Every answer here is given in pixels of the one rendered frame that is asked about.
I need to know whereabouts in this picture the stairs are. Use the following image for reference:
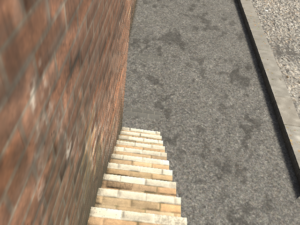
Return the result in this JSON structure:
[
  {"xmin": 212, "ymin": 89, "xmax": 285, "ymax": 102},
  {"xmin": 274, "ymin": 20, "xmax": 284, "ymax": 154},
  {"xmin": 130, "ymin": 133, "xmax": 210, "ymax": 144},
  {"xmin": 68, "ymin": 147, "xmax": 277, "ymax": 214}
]
[{"xmin": 87, "ymin": 127, "xmax": 188, "ymax": 225}]

